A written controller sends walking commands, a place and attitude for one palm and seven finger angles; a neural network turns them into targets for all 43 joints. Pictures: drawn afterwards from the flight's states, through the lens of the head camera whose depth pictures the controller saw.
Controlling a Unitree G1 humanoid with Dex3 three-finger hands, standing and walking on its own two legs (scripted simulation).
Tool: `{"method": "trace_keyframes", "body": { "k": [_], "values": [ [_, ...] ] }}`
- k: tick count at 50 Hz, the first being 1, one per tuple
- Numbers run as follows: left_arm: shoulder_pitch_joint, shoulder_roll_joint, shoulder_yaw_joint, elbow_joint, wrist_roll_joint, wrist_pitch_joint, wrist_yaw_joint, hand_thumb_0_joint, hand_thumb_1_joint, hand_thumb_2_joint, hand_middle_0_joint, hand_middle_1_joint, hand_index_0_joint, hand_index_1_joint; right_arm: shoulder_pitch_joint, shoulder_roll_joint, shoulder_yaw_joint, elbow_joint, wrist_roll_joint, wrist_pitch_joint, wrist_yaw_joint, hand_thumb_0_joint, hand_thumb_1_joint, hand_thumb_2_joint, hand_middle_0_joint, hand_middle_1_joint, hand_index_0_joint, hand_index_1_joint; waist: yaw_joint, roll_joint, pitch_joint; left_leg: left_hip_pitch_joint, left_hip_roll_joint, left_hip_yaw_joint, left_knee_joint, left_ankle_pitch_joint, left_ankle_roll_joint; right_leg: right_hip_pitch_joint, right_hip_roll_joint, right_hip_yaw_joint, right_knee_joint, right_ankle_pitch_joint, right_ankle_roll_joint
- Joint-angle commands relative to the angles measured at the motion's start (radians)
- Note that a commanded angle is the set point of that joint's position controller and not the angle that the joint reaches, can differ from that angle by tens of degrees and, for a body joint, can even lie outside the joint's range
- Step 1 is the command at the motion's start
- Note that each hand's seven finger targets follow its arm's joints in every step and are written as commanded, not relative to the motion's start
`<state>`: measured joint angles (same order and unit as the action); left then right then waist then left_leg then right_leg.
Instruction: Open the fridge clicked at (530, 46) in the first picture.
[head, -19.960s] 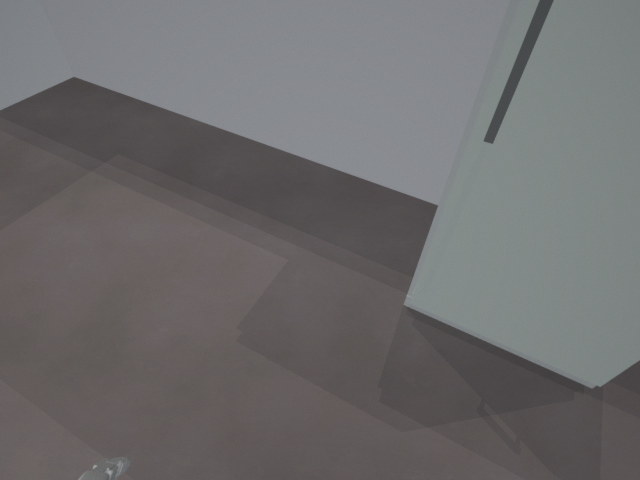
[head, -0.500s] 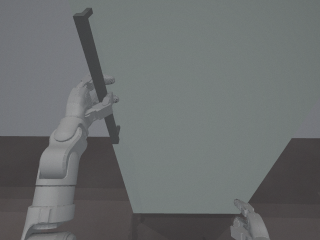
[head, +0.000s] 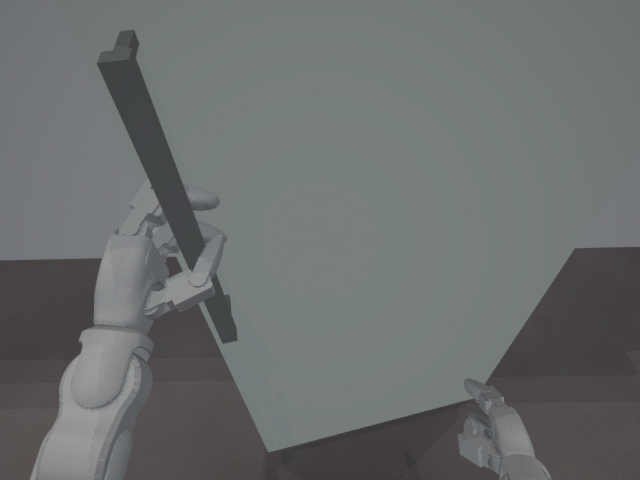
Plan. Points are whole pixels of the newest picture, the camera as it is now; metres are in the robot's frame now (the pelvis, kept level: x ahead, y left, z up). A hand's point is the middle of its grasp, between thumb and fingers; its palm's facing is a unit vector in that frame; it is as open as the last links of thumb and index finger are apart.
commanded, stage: walk backward, drawing the door open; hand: left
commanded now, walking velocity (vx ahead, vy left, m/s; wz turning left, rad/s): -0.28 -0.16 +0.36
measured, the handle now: (192, 228) +0.31 +0.15 +0.21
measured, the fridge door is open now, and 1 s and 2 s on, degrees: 13 40 67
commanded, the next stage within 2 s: stop walking and hold the door back in 2.00 s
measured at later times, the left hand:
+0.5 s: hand (255, 409) +0.14 +0.06 +0.19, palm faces +0.19 -0.95 -0.25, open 7.0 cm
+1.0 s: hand out of the picture +0.06 -0.04 +0.19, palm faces +0.63 -0.75 -0.20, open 6.7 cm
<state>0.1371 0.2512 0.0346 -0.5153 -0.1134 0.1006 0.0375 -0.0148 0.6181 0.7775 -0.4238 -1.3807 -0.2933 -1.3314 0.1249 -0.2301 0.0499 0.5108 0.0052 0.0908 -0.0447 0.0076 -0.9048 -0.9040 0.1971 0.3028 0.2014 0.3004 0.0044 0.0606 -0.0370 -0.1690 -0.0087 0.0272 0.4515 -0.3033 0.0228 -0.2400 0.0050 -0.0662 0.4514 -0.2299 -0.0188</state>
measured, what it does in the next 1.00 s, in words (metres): steps to the right, turning left: left foot, then right foot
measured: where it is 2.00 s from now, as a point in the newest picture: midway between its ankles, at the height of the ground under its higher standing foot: outside the picture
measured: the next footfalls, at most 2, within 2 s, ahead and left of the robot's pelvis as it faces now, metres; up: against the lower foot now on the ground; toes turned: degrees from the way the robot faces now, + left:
left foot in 0.66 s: -0.13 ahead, +0.02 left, +0.00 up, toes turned +21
right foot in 0.88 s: -0.08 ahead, -0.43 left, +0.00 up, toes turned +29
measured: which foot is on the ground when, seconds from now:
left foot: down 0.00-0.48, up 0.50-0.64, down 0.66-0.90, up 0.92-1.00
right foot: down 0.00-0.64, up 0.66-0.86, down 0.88-1.00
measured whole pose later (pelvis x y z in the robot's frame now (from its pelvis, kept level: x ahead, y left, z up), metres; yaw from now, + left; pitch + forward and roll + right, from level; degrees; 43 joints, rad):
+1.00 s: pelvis -0.12 -0.32 -0.02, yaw +35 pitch +0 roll +1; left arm -0.03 0.23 0.12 -0.51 -0.03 -0.11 0.05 -0.08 0.63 0.82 -0.49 -1.40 -0.22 -1.31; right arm 0.10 -0.18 -0.06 0.69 0.02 -0.11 -0.06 0.01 -0.90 -0.90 0.20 0.30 0.20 0.30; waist -0.02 0.00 0.18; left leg -0.60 0.05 -0.08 1.16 -0.58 -0.04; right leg -0.18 -0.04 -0.09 0.64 -0.46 -0.01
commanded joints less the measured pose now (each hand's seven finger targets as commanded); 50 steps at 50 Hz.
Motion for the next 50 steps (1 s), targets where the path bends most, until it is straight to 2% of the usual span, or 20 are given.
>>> {"method": "trace_keyframes", "body": {
  "k": [1, 10, 20, 23, 25, 27, 29, 30, 31, 32, 33, 35, 36, 37, 38, 42, 43, 45, 47, 50],
  "values": [
    [-0.152, 0.104, 0.095, -0.239, 0.047, -0.181, 0.040, 0.000, 0.900, 0.900, -0.450, -1.400, -0.450, -1.400, -0.063, -0.079, -0.051, -0.160, -0.010, -0.030, -0.009, 0.000, -0.900, -0.900, 0.200, 0.300, 0.200, 0.300, -0.024, -0.005, -0.291, 0.149, 0.121, -0.107, 0.015, 0.791, 0.011, 0.096, -0.053, 0.056, 0.052, 0.495, 0.029],
    [-0.156, 0.079, 0.062, -0.242, 0.077, -0.261, 0.059, 0.000, 0.900, 0.900, -0.450, -1.400, -0.450, -1.400, -0.089, -0.049, -0.055, -0.146, -0.015, -0.070, -0.016, 0.000, -0.900, -0.900, 0.200, 0.300, 0.200, 0.300, -0.023, -0.097, -0.109, -0.160, 0.115, -0.156, -0.111, 0.222, 0.027, 0.075, -0.065, 0.077, -0.053, 0.097, 0.034],
    [-0.192, 0.079, 0.059, -0.335, 0.112, -0.270, 0.061, 0.000, 0.900, 0.900, -0.450, -1.400, -0.450, -1.400, -0.109, -0.035, -0.101, -0.109, -0.013, -0.135, -0.022, 0.000, -0.900, -0.900, 0.200, 0.300, 0.200, 0.300, -0.020, 0.061, -0.134, -0.431, 0.249, -0.360, -0.251, -0.118, 0.112, 0.210, -0.020, 0.107, 0.202, -0.070, 0.030],
    [-0.200, 0.095, 0.074, -0.372, 0.112, -0.261, 0.064, 0.000, 0.900, 0.900, -0.450, -1.400, -0.450, -1.400, -0.102, -0.008, -0.115, -0.079, -0.002, -0.161, -0.022, 0.000, -0.900, -0.900, 0.200, 0.300, 0.200, 0.300, -0.017, -0.115, -0.195, -0.376, 0.131, -0.213, -0.027, -0.134, 0.058, 0.194, -0.118, 0.190, -0.011, -0.133, -0.013],
    [-0.251, 0.130, 0.102, -0.419, 0.138, -0.248, 0.078, 0.000, 0.900, 0.900, -0.450, -1.400, -0.450, -1.400, -0.068, 0.007, -0.122, -0.057, 0.001, -0.171, -0.023, 0.000, -0.900, -0.900, 0.200, 0.300, 0.200, 0.300, -0.013, -0.317, -0.203, -0.208, -0.034, 0.041, 0.525, -0.191, -0.030, -0.110, -0.343, 0.280, -0.346, -0.436, -0.090],
    [-0.292, 0.125, 0.110, -0.391, 0.159, -0.230, 0.078, 0.000, 0.900, 0.900, -0.450, -1.400, -0.450, -1.400, -0.017, 0.006, -0.124, -0.025, -0.017, -0.175, -0.018, 0.000, -0.900, -0.900, 0.200, 0.300, 0.200, 0.300, -0.045, -0.293, -0.187, -0.113, -0.016, 0.102, 0.742, -0.228, -0.037, -0.261, -0.321, 0.116, -0.396, -0.442, -0.010],
    [-0.268, 0.115, 0.099, -0.413, 0.161, -0.239, 0.050, 0.000, 0.900, 0.900, -0.450, -1.400, -0.450, -1.400, 0.047, 0.042, -0.110, -0.020, -0.013, -0.195, -0.016, 0.000, -0.900, -0.900, 0.200, 0.300, 0.200, 0.300, -0.090, -0.266, -0.168, 0.072, -0.027, 0.248, 0.528, -0.165, -0.051, -0.267, -0.107, -0.185, -0.374, -0.231, 0.266],
    [-0.306, 0.106, 0.076, -0.430, 0.159, -0.256, 0.037, 0.000, 0.900, 0.900, -0.450, -1.400, -0.450, -1.400, 0.060, 0.057, -0.102, -0.011, -0.001, -0.222, -0.019, 0.000, -0.900, -0.900, 0.200, 0.300, 0.200, 0.300, -0.106, -0.255, -0.141, 0.180, -0.009, 0.260, 0.290, -0.190, -0.022, -0.301, -0.012, -0.264, -0.272, -0.116, 0.343],
    [-0.339, 0.071, 0.041, -0.411, 0.142, -0.268, 0.032, 0.000, 0.900, 0.900, -0.450, -1.400, -0.450, -1.400, 0.098, 0.040, -0.105, 0.014, 0.015, -0.262, -0.025, 0.000, -0.900, -0.900, 0.200, 0.300, 0.200, 0.300, -0.160, -0.018, -0.091, 0.206, 0.091, 0.134, -0.172, -0.097, 0.046, -0.309, 0.076, -0.273, 0.226, -0.009, 0.321],
    [-0.328, 0.030, -0.004, -0.418, 0.128, -0.291, 0.029, 0.000, 0.900, 0.900, -0.450, -1.400, -0.450, -1.400, -0.025, -0.034, -0.110, -0.067, -0.022, -0.285, -0.020, 0.000, -0.900, -0.900, 0.200, 0.300, 0.200, 0.300, -0.145, 0.480, -0.028, -0.004, 0.455, -0.437, -0.410, 0.004, 0.117, -0.405, 0.036, -0.058, 0.910, -0.249, 0.186],
    [-0.310, 0.077, 0.029, -0.331, 0.180, -0.294, 0.035, 0.000, 0.900, 0.900, -0.450, -1.400, -0.450, -1.400, -0.057, -0.038, -0.104, -0.083, -0.049, -0.265, -0.009, 0.000, -0.900, -0.900, 0.200, 0.300, 0.200, 0.300, -0.060, 0.270, -0.012, -0.203, 0.644, -0.805, -0.290, 0.158, 0.148, -0.360, -0.067, 0.236, 1.090, -0.270, 0.038],
    [-0.359, 0.142, 0.156, -0.378, 0.145, -0.303, 0.032, 0.000, 0.900, 0.900, -0.450, -1.400, -0.450, -1.400, -0.181, -0.156, -0.195, -0.112, -0.006, -0.245, -0.001, 0.000, -0.900, -0.900, 0.200, 0.300, 0.200, 0.300, 0.031, 0.041, -0.096, -0.129, 0.628, -0.545, -0.134, 0.323, 0.162, -0.347, -0.115, 0.356, 0.914, -0.227, 0.045],
    [-0.290, 0.035, 0.060, -0.357, 0.127, -0.306, 0.007, 0.000, 0.900, 0.900, -0.450, -1.400, -0.450, -1.400, -0.077, -0.077, -0.164, -0.081, -0.014, -0.260, 0.008, 0.000, -0.900, -0.900, 0.200, 0.300, 0.200, 0.300, -0.015, 0.115, -0.082, -0.139, 0.431, -0.377, -0.108, 0.094, 0.142, -0.312, -0.043, 0.205, 0.853, -0.179, 0.063],
    [-0.373, 0.052, 0.059, -0.436, 0.123, -0.311, 0.001, 0.000, 0.900, 0.900, -0.450, -1.400, -0.450, -1.400, -0.103, -0.083, -0.155, -0.091, -0.021, -0.272, 0.009, 0.000, -0.900, -0.900, 0.200, 0.300, 0.200, 0.300, -0.006, 0.203, -0.066, -0.195, 0.358, -0.300, -0.097, -0.009, 0.122, -0.225, -0.053, 0.184, 0.706, -0.175, 0.068],
    [-0.407, 0.021, 0.031, -0.348, 0.121, -0.297, 0.007, 0.000, 0.900, 0.900, -0.450, -1.400, -0.450, -1.400, -0.105, -0.074, -0.141, -0.047, -0.010, -0.269, 0.013, 0.000, -0.900, -0.900, 0.200, 0.300, 0.200, 0.300, -0.014, 0.149, -0.051, -0.253, 0.296, -0.226, -0.099, -0.020, 0.084, -0.075, -0.022, 0.115, 0.541, -0.178, 0.071],
    [-0.439, 0.049, 0.077, -0.263, 0.103, -0.280, 0.017, 0.000, 0.900, 0.900, -0.450, -1.400, -0.450, -1.400, -0.046, -0.074, -0.150, -0.022, 0.014, -0.254, 0.021, 0.000, -0.900, -0.900, 0.200, 0.300, 0.200, 0.300, -0.038, 0.157, -0.162, -0.120, 0.177, -0.223, -0.082, -0.075, 0.011, 0.175, 0.107, -0.082, 0.053, -0.182, 0.089],
    [-0.452, 0.053, 0.084, -0.273, 0.097, -0.290, 0.015, 0.000, 0.900, 0.900, -0.450, -1.400, -0.450, -1.400, -0.052, -0.045, -0.144, -0.019, 0.022, -0.252, 0.023, 0.000, -0.900, -0.900, 0.200, 0.300, 0.200, 0.300, -0.036, 0.121, -0.182, -0.125, 0.117, -0.185, 0.033, -0.081, -0.016, 0.207, 0.053, -0.058, -0.086, -0.140, 0.069],
    [-0.455, 0.205, 0.201, -0.284, 0.103, -0.308, 0.021, 0.000, 0.900, 0.900, -0.450, -1.400, -0.450, -1.400, -0.103, 0.021, -0.126, -0.015, 0.033, -0.253, 0.009, 0.000, -0.900, -0.900, 0.200, 0.300, 0.200, 0.300, -0.004, -0.334, -0.143, -0.363, -0.028, 0.014, 0.615, -0.278, -0.087, 0.196, -0.254, 0.157, -0.148, 0.225, -0.079],
    [-0.429, 0.188, 0.227, -0.285, 0.083, -0.317, 0.029, 0.000, 0.900, 0.900, -0.450, -1.400, -0.450, -1.400, -0.151, -0.014, -0.137, 0.009, 0.031, -0.276, -0.021, 0.000, -0.900, -0.900, 0.200, 0.300, 0.200, 0.300, 0.012, -0.348, -0.176, -0.469, 0.003, -0.077, 0.967, -0.438, -0.054, 0.223, -0.391, 0.229, 0.004, 0.834, -0.155],
    [-0.369, 0.110, 0.162, -0.303, 0.095, -0.332, 0.026, 0.000, 0.900, 0.900, -0.450, -1.400, -0.450, -1.400, -0.150, 0.033, -0.078, -0.024, -0.012, -0.261, -0.040, 0.000, -0.900, -0.900, 0.200, 0.300, 0.200, 0.300, 0.024, -0.165, -0.054, -0.438, 0.054, 0.054, 0.646, -0.301, -0.048, 0.271, -0.299, 0.055, 0.078, 0.795, -0.152]
  ]
}}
